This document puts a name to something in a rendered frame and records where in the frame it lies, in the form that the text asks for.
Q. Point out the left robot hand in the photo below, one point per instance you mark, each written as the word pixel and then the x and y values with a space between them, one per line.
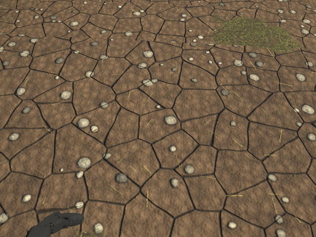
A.
pixel 55 222

